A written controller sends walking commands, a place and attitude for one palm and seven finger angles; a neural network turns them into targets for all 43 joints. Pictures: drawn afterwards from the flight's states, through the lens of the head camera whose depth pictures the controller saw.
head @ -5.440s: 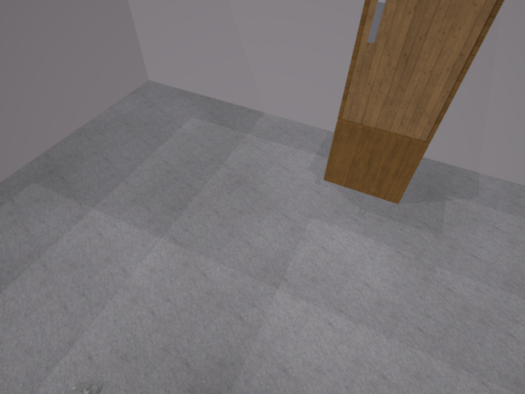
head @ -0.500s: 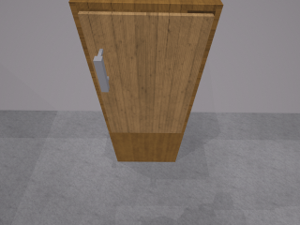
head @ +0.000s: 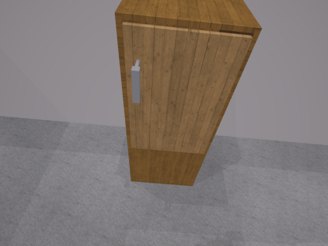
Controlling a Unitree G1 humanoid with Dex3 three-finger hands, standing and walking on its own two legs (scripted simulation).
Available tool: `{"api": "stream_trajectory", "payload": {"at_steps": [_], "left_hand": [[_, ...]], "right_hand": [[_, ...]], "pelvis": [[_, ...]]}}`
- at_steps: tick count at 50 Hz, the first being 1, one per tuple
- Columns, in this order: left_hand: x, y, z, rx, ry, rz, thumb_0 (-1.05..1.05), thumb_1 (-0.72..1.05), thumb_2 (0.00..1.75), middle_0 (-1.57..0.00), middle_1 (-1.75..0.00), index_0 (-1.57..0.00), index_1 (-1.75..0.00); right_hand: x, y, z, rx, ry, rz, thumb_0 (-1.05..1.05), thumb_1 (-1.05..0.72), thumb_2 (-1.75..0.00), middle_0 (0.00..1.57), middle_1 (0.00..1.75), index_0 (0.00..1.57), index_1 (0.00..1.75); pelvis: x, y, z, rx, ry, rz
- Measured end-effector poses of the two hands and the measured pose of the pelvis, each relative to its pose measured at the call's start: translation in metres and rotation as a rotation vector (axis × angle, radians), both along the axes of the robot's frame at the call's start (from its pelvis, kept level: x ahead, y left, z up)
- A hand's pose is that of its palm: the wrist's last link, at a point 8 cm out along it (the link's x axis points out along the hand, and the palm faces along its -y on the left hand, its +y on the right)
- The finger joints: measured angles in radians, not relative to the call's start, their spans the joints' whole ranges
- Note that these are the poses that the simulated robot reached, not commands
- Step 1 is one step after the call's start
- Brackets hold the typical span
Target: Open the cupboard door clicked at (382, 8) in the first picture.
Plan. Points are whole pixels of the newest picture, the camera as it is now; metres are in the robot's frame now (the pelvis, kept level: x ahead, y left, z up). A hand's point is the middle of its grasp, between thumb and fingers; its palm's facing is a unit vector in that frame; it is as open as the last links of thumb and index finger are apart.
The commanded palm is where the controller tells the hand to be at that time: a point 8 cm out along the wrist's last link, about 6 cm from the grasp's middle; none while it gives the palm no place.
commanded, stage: come to a stop and stand still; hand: left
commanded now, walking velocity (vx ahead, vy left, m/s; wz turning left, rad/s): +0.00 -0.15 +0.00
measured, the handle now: (137, 81) +0.58 +0.14 +0.08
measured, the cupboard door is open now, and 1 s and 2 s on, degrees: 0 0 0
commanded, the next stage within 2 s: look again from close up in 0.74 s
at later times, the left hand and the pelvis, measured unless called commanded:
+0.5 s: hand out of the picture +0.01 +0.14 -0.18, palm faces +0.00 -0.98 -0.22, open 7.3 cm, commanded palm none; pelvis -0.01 -0.04 +0.00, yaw -1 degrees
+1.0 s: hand out of the picture -0.04 +0.12 -0.18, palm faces -0.01 -0.99 -0.17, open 7.4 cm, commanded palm none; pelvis -0.03 -0.03 -0.01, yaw -2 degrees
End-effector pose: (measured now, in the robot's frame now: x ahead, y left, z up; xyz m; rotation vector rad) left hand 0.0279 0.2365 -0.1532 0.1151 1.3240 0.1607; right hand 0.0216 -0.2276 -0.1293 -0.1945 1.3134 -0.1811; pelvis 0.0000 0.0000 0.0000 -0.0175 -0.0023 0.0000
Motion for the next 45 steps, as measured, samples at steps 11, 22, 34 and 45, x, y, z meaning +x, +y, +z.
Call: {"api": "stream_trajectory", "payload": {"at_steps": [11, 22, 34, 45], "left_hand": [[-0.027, -0.018, 0.002, 0.022, 0.138, -0.038, 0.01, 0.91, 0.90, -0.20, -0.30, -0.20, -0.30], [-0.019, -0.047, 0.008, 0.039, 0.071, -0.044, 0.02, 0.93, 0.90, -0.20, -0.30, -0.20, -0.30], [-0.043, -0.067, 0.009, 0.021, 0.088, -0.025, 0.01, 0.92, 0.90, -0.20, -0.30, -0.20, -0.30], [-0.063, -0.076, 0.005, -0.002, 0.108, -0.030, 0.01, 0.91, 0.90, -0.21, -0.30, -0.20, -0.30]], "right_hand": [[-0.041, -0.001, -0.019, 0.051, 0.104, -0.099, 0.00, -0.91, -0.89, 0.20, 0.30, 0.21, 0.30], [-0.054, -0.013, -0.025, 0.099, 0.134, -0.086, 0.00, -0.91, -0.89, 0.20, 0.30, 0.20, 0.30], [-0.053, -0.026, -0.025, 0.099, 0.115, -0.066, 0.00, -0.91, -0.89, 0.20, 0.30, 0.20, 0.30], [-0.056, -0.030, -0.023, 0.078, 0.106, -0.059, 0.00, -0.91, -0.89, 0.20, 0.30, 0.20, 0.30]], "pelvis": [[0.001, -0.012, -0.004, 0.031, 0.002, -0.031], [-0.004, -0.035, -0.002, 0.024, -0.018, -0.024], [-0.011, -0.047, 0.000, 0.021, -0.026, -0.023], [-0.019, -0.042, -0.002, 0.006, -0.015, -0.030]]}}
